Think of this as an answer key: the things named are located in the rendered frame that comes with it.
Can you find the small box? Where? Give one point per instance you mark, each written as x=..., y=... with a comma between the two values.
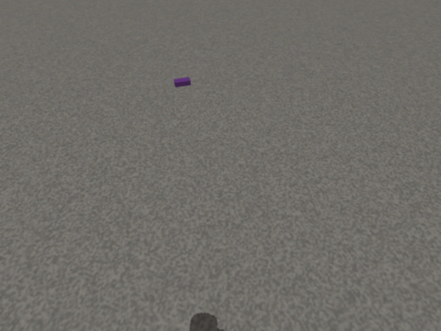
x=182, y=82

